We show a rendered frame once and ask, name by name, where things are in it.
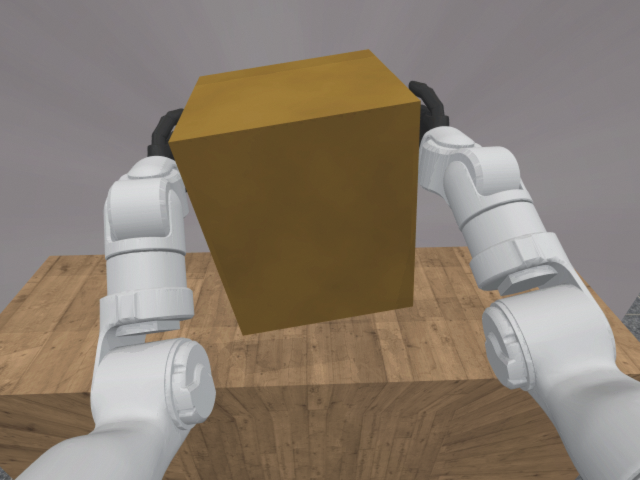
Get left robot hand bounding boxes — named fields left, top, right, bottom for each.
left=147, top=108, right=187, bottom=192

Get right robot hand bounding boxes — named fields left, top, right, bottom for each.
left=409, top=81, right=449, bottom=147

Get carton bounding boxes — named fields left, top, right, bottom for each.
left=168, top=49, right=421, bottom=336

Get robot right upper arm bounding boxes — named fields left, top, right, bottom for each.
left=482, top=283, right=640, bottom=480

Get right robot forearm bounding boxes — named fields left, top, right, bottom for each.
left=418, top=126, right=616, bottom=361

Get pedestal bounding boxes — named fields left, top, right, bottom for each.
left=0, top=246, right=640, bottom=480

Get left robot forearm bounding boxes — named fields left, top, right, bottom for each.
left=90, top=156, right=194, bottom=422

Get robot left upper arm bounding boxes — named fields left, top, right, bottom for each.
left=15, top=338, right=216, bottom=480

